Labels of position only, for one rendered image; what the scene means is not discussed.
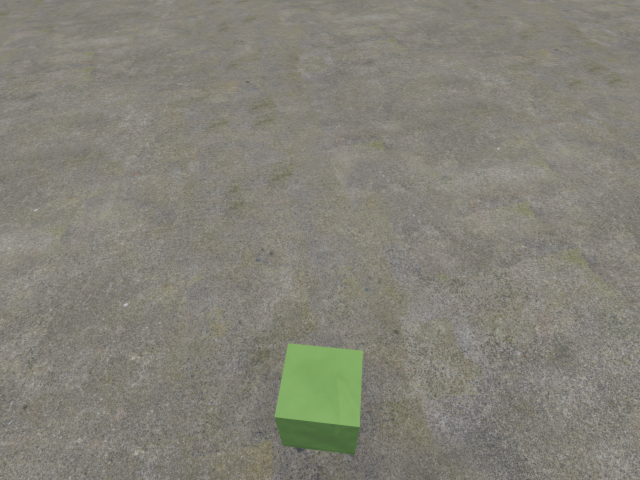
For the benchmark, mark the carton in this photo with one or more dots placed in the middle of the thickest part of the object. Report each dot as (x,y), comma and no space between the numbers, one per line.
(319,400)

